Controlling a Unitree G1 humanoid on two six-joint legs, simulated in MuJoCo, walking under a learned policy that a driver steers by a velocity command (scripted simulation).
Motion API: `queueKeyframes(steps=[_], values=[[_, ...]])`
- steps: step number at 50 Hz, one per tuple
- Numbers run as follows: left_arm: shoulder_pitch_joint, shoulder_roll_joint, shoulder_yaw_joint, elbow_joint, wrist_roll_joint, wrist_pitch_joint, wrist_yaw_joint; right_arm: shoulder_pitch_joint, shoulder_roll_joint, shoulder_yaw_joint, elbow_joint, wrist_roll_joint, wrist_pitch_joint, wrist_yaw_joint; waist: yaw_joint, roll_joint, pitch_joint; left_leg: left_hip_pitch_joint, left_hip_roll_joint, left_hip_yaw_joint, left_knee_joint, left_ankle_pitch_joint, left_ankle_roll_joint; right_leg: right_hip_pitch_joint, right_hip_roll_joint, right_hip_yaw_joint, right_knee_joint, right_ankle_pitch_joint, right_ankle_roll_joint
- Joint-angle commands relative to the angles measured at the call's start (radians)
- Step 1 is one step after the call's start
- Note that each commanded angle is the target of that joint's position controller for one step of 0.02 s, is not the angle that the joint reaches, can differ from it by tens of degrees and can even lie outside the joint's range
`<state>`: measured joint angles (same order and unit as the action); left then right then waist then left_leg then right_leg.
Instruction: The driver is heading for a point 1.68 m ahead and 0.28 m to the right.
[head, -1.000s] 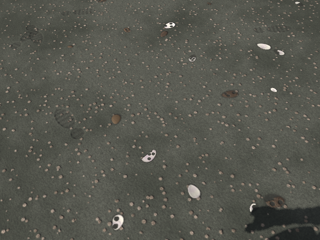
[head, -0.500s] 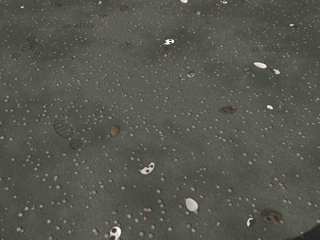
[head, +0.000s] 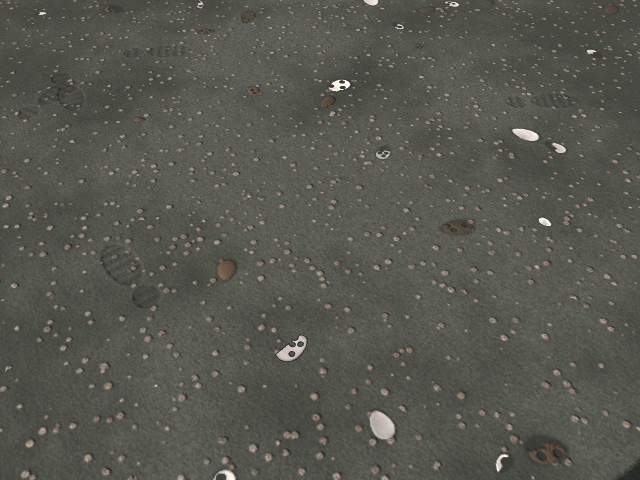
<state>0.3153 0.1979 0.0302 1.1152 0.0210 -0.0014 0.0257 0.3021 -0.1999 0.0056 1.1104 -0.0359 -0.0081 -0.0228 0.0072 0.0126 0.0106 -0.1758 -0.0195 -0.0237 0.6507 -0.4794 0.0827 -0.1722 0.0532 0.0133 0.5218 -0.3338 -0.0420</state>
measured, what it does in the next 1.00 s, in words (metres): walks ahead: left foot, then right foot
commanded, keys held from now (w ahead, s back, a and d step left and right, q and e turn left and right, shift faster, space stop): w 1.00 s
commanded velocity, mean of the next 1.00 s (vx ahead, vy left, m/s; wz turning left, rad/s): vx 0.45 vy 0.00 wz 0.00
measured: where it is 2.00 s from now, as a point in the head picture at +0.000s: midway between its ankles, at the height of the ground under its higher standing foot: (315, 311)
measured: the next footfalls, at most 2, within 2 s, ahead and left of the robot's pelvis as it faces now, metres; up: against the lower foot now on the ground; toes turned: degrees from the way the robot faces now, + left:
left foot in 0.10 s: +0.06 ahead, +0.11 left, +0.00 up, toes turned +1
right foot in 0.56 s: +0.40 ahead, -0.04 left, +0.00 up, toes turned -4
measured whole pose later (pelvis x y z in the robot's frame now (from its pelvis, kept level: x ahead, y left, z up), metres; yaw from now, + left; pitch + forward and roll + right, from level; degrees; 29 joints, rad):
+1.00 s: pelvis +0.47 +0.02 +0.01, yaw +0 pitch +0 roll -1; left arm 0.49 0.16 0.02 1.08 0.02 -0.10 0.01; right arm 0.03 -0.19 -0.03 0.91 -0.02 -0.03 0.03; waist 0.07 0.03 0.06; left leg -0.61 0.07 0.06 0.66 -0.02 0.04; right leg 0.08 0.10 -0.08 0.18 -0.27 -0.09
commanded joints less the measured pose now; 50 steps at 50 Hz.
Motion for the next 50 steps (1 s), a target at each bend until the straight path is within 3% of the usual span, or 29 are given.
queueKeyframes(steps=[1, 3, 4, 5, 6, 7, 8, 9, 10, 12, 15, 20, 22, 24, 26, 27, 28, 29, 30, 31, 32, 34, 35, 36, 39, 44, 50], values=[[0.121, 0.163, 0.040, 0.001, 0.013, -0.017, -0.007, -0.094, -0.060, -0.015, -0.102, 0.002, -0.047, 0.019, 0.038, -0.136, 0.180, -0.342, 0.035, 0.020, 0.120, -0.025, 0.022, 0.025, -0.360, 0.523, -0.350, -0.345, -0.247], [0.039, 0.154, 0.041, -0.029, -0.003, -0.026, -0.011, -0.029, -0.055, -0.021, -0.095, 0.017, -0.064, 0.031, -0.022, -0.119, 0.141, -0.170, 0.036, 0.042, -0.012, 0.055, 0.026, -0.065, -0.304, 0.380, -0.332, -0.236, -0.188], [-0.028, 0.149, 0.041, -0.048, -0.014, -0.026, -0.014, 0.074, -0.035, -0.022, -0.061, 0.024, -0.069, 0.033, -0.082, -0.112, 0.126, 0.037, 0.003, 0.082, -0.134, 0.152, 0.028, -0.193, -0.245, 0.276, -0.276, -0.188, -0.149], [-0.070, 0.130, 0.038, -0.069, -0.013, -0.029, -0.015, 0.187, -0.044, -0.033, -0.014, 0.026, -0.069, 0.029, -0.127, -0.062, 0.112, 0.225, -0.029, 0.071, -0.210, 0.176, 0.025, -0.317, -0.174, 0.189, -0.174, -0.158, -0.113], [-0.106, 0.076, 0.021, -0.098, -0.010, -0.040, -0.020, 0.302, -0.112, -0.053, 0.010, 0.009, -0.072, 0.018, -0.173, 0.123, 0.082, 0.359, 0.134, -0.190, -0.363, 0.016, 0.049, -0.452, -0.071, 0.054, 0.088, -0.137, -0.065], [-0.119, 0.051, 0.015, -0.143, -0.005, -0.049, -0.025, 0.410, -0.211, -0.080, 0.030, 0.013, -0.068, 0.019, -0.183, 0.316, 0.064, 0.387, 0.366, -0.604, -0.531, -0.173, 0.132, -0.583, 0.026, -0.067, 0.374, -0.209, -0.038], [-0.123, 0.112, 0.029, -0.141, 0.022, -0.049, -0.030, 0.325, -0.167, -0.069, 0.015, 0.010, -0.057, 0.013, -0.118, 0.161, 0.144, 0.291, 0.387, -0.608, -0.519, -0.170, 0.156, -0.616, -0.037, -0.006, 0.529, -0.199, -0.054], [-0.114, 0.087, 0.024, -0.131, 0.020, -0.056, -0.038, 0.236, -0.128, -0.060, -0.023, 0.010, -0.062, 0.015, -0.075, 0.061, 0.180, 0.233, 0.353, -0.515, -0.508, -0.095, 0.147, -0.620, -0.078, 0.018, 0.578, -0.100, -0.063], [-0.099, 0.070, 0.020, -0.119, 0.012, -0.066, -0.043, 0.196, -0.107, -0.052, -0.042, 0.011, -0.072, 0.017, -0.049, 0.018, 0.176, 0.221, 0.302, -0.405, -0.499, 0.126, 0.119, -0.586, -0.099, 0.021, 0.578, -0.020, -0.057], [-0.091, 0.070, 0.024, -0.117, 0.017, -0.061, -0.057, 0.168, -0.089, -0.043, -0.047, 0.015, -0.086, 0.012, -0.019, 0.052, 0.131, 0.208, 0.254, -0.298, -0.525, 0.261, 0.108, -0.541, -0.121, -0.005, 0.545, 0.064, -0.032], [-0.138, 0.064, 0.026, -0.137, 0.012, -0.043, -0.059, 0.250, -0.063, -0.030, -0.013, 0.020, -0.097, 0.009, -0.017, 0.062, 0.101, 0.266, 0.209, -0.156, -0.482, 0.644, 0.089, -0.563, -0.097, -0.061, 0.529, 0.105, -0.010], [-0.374, 0.025, 0.000, -0.239, 0.001, -0.036, -0.061, 0.275, -0.063, -0.018, -0.005, 0.017, -0.095, 0.002, -0.052, 0.083, 0.146, 0.183, 0.171, -0.065, -0.502, 0.808, 0.081, -0.492, -0.058, -0.142, 0.244, 0.200, -0.002], [-0.406, 0.029, -0.005, -0.262, -0.005, -0.037, -0.057, 0.280, -0.080, -0.020, 0.000, 0.016, -0.098, -0.001, -0.052, 0.100, 0.144, 0.178, 0.184, -0.051, -0.497, 0.899, 0.079, -0.404, -0.036, -0.164, 0.138, 0.222, -0.024], [-0.352, 0.062, 0.005, -0.260, -0.007, -0.039, -0.046, 0.255, -0.101, -0.024, -0.001, 0.017, -0.103, -0.002, -0.011, 0.104, 0.103, 0.206, 0.204, -0.030, -0.417, 1.137, 0.066, -0.284, -0.005, -0.169, 0.089, 0.217, -0.064], [-0.157, 0.108, 0.029, -0.204, -0.009, -0.051, -0.031, 0.224, -0.124, -0.031, -0.007, 0.017, -0.101, -0.005, 0.076, 0.100, -0.008, 0.247, 0.207, -0.012, -0.188, 1.313, 0.049, -0.093, 0.033, -0.152, 0.051, 0.193, -0.104], [-0.006, 0.125, 0.042, -0.154, -0.006, -0.058, -0.024, 0.196, -0.134, -0.035, -0.014, 0.023, -0.096, -0.003, 0.144, 0.086, -0.078, 0.192, 0.187, 0.006, -0.005, 1.232, 0.039, 0.085, 0.022, -0.137, -0.028, 0.238, -0.124], [0.135, 0.188, 0.063, -0.123, 0.017, -0.063, -0.013, 0.197, -0.106, -0.028, -0.035, 0.027, -0.095, 0.005, 0.186, 0.019, -0.165, 0.015, 0.143, 0.025, 0.258, 0.913, 0.033, 0.304, -0.144, 0.045, -0.056, 0.083, -0.163], [0.163, 0.266, 0.079, -0.126, 0.041, -0.062, -0.018, 0.326, 0.033, -0.008, -0.050, 0.046, -0.088, 0.017, 0.092, -0.198, -0.272, -0.326, -0.036, 0.059, 0.666, 0.005, -0.001, 0.538, -0.460, 0.558, -0.122, 0.020, -0.311], [0.103, 0.228, 0.078, -0.126, -0.005, -0.053, -0.031, 0.260, -0.086, -0.038, -0.048, 0.027, -0.081, 0.015, 0.104, -0.075, -0.236, -0.428, -0.035, -0.046, 0.770, 0.017, 0.019, 0.441, -0.443, 0.710, -0.269, -0.165, -0.333], [-0.026, 0.173, 0.061, -0.149, -0.017, -0.057, -0.032, 0.154, -0.101, -0.047, -0.092, 0.019, -0.083, 0.018, 0.051, -0.062, -0.056, -0.477, 0.029, -0.043, 0.732, 0.125, 0.028, 0.276, -0.414, 0.544, -0.313, -0.210, -0.295], [-0.079, 0.112, 0.046, -0.157, -0.014, -0.068, -0.037, 0.097, -0.095, -0.049, -0.106, 0.015, -0.088, 0.021, 0.031, -0.015, 0.021, -0.445, 0.059, -0.038, 0.677, 0.183, 0.029, 0.143, -0.371, 0.440, -0.351, -0.094, -0.265], [-0.065, 0.052, 0.025, -0.129, -0.007, -0.088, -0.031, 0.112, -0.053, -0.049, -0.101, 0.000, -0.069, 0.030, -0.033, -0.005, 0.054, -0.329, 0.097, -0.038, 0.587, 0.210, 0.014, -0.008, -0.293, 0.270, -0.376, 0.112, -0.207], [-0.029, 0.043, 0.020, -0.111, -0.005, -0.099, -0.029, 0.121, -0.031, -0.048, -0.098, -0.003, -0.059, 0.034, -0.042, -0.014, 0.055, -0.300, 0.101, -0.032, 0.553, 0.207, 0.006, -0.027, -0.279, 0.223, -0.370, 0.234, -0.197], [-0.001, 0.059, 0.022, -0.098, -0.006, -0.107, -0.027, 0.120, -0.015, -0.047, -0.103, -0.005, -0.050, 0.039, -0.052, -0.032, 0.045, -0.305, 0.102, -0.018, 0.527, 0.204, -0.005, -0.028, -0.274, 0.199, -0.376, 0.264, -0.203], [0.057, 0.090, 0.023, -0.084, -0.007, -0.113, -0.024, -0.006, -0.036, -0.053, -0.150, -0.006, -0.032, 0.048, -0.043, -0.045, 0.081, -0.404, 0.125, 0.019, 0.421, 0.289, -0.031, -0.017, -0.243, 0.123, -0.413, 0.305, -0.188], [0.160, 0.081, 0.010, -0.070, -0.011, -0.109, -0.023, -0.235, -0.032, -0.046, -0.227, 0.010, -0.033, 0.055, 0.016, -0.053, 0.098, -0.467, 0.111, 0.079, 0.159, 0.452, -0.058, 0.070, -0.203, 0.047, -0.407, 0.490, -0.139], [0.254, 0.092, 0.007, -0.039, 0.002, -0.103, -0.008, -0.384, -0.036, -0.040, -0.285, 0.015, -0.043, 0.052, 0.060, -0.079, 0.102, -0.471, 0.063, 0.113, -0.036, 0.446, -0.027, 0.270, -0.248, 0.033, -0.343, 0.653, -0.149]])
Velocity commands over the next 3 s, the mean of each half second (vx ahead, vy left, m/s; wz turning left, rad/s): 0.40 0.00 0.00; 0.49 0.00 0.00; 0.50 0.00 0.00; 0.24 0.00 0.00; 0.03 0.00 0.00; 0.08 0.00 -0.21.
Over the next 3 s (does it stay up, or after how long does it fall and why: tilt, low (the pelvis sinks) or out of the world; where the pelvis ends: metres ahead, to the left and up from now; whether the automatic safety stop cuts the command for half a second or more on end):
stays up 0.97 0.02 0.01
